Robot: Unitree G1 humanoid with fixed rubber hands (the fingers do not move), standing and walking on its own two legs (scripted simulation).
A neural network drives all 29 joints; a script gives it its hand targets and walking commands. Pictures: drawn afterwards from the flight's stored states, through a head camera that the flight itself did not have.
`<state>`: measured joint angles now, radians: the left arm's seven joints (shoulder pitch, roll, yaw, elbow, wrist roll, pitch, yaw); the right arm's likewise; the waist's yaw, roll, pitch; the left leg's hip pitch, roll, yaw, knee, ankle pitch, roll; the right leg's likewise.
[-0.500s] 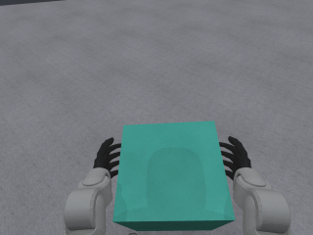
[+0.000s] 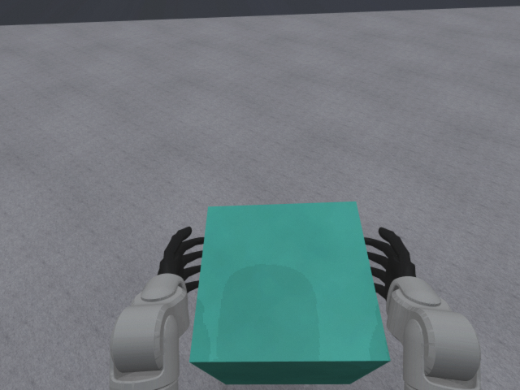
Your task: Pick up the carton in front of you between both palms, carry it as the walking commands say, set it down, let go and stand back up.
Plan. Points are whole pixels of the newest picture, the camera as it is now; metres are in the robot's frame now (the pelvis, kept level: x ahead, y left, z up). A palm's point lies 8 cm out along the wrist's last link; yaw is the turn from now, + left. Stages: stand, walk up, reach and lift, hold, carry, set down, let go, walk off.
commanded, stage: carry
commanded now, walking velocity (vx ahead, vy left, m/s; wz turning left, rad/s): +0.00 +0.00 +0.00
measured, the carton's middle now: (284, 302) +0.27 +0.00 +0.02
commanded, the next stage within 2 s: hold in 1.44 s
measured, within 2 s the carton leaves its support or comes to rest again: neither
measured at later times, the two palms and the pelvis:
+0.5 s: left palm (186, 285) +0.25 +0.13 +0.09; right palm (407, 288) +0.25 -0.17 +0.09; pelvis +0.01 -0.01 -0.01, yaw +0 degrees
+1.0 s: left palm (189, 311) +0.23 +0.13 +0.05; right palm (401, 314) +0.23 -0.17 +0.05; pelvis -0.03 -0.01 +0.00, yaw +0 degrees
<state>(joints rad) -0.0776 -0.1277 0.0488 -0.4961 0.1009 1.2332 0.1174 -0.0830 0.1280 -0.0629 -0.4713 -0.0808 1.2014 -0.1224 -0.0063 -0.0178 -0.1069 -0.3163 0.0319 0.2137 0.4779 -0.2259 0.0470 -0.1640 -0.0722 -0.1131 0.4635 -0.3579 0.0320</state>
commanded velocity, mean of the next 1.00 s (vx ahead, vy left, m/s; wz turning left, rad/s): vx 0.00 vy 0.00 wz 0.00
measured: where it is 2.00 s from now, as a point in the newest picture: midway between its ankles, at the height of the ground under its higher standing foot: outside the picture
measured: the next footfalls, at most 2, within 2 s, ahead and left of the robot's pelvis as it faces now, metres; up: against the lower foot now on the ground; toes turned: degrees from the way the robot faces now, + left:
none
